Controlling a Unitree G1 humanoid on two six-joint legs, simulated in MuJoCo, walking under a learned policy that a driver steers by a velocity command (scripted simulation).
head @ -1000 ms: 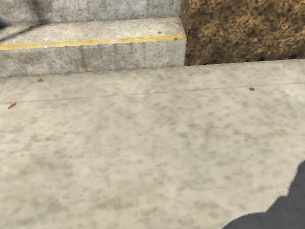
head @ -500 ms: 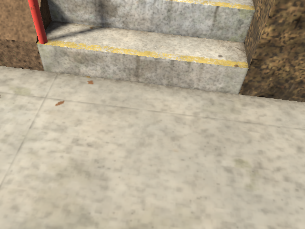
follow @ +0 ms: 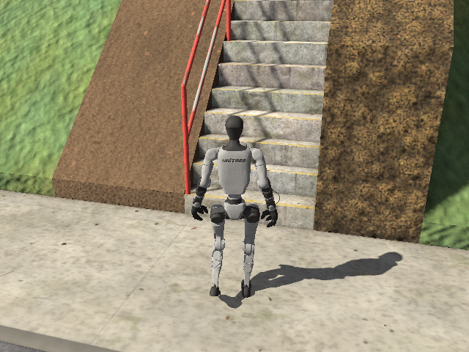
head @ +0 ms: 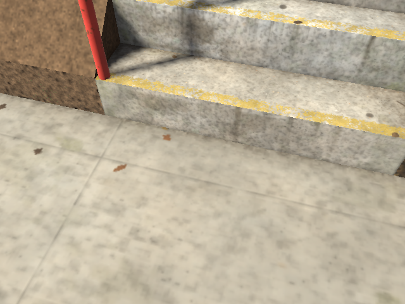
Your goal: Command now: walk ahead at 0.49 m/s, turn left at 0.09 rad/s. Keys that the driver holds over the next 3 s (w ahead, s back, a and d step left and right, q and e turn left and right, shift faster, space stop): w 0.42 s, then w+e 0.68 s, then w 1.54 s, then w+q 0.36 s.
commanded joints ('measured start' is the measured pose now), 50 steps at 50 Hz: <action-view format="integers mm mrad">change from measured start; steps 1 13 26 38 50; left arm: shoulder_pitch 28 225 135 -139 242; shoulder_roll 65 152 97 39 293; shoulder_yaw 5 20 14 13 106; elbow -26 54 -5 -123 -159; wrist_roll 3 -27 -32 -18 -12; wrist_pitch -11 25 40 61 60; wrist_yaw -4 23 33 1 1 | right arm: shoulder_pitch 42 -360 -103 9 8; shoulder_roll -55 -53 -83 -153 -101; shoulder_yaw -20 -1 -27 -43 -9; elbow -63 -207 -116 -22 -121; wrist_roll -4 1 -30 -31 -16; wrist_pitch -4 -10 -32 -21 -43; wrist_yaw -6 20 34 -14 2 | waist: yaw -27 78 1 -66 103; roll -75 -92 50 3 -220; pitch -53 39 -75 51 -422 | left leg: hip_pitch -175 -196 296 401 -349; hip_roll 114 69 240 230 -71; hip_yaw -24 64 -147 186 23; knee -48 -662 -1052 -1120 237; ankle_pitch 54 389 281 462 -261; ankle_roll -7 -38 143 87 -75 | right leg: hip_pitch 155 251 -303 -432 775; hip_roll -282 -284 -210 -174 -429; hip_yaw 322 160 158 99 915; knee -257 -243 765 325 -71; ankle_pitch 86 139 -139 238 -115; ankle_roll -193 -131 18 31 -412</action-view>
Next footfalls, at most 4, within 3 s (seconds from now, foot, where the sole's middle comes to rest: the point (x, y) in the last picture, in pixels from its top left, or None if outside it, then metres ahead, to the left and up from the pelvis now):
0.38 left None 0.39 0.16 -0.77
0.96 right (242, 249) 0.66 -0.10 -0.77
1.44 left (214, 178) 0.96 -0.01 -0.77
1.92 right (278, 175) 0.98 -0.26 -0.77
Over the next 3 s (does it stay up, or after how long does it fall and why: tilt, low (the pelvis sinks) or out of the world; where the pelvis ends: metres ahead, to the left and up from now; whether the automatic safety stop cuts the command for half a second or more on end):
stays up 1.26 -0.40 0.22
